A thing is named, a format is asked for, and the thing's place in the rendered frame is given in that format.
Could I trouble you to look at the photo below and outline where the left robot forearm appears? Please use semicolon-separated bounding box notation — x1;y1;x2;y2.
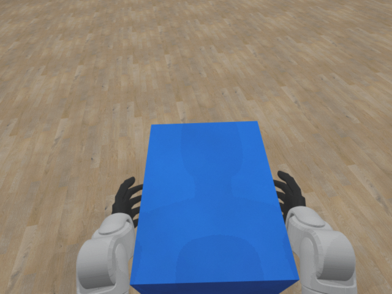
76;213;135;294

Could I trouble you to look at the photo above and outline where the right robot hand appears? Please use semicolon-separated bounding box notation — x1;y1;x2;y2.
273;171;306;223

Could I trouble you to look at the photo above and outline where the left robot hand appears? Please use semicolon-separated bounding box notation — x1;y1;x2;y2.
111;177;143;228

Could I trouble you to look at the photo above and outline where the right robot forearm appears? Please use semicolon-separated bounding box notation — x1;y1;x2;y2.
285;206;358;294

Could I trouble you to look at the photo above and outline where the carton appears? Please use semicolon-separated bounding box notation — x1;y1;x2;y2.
130;121;299;294

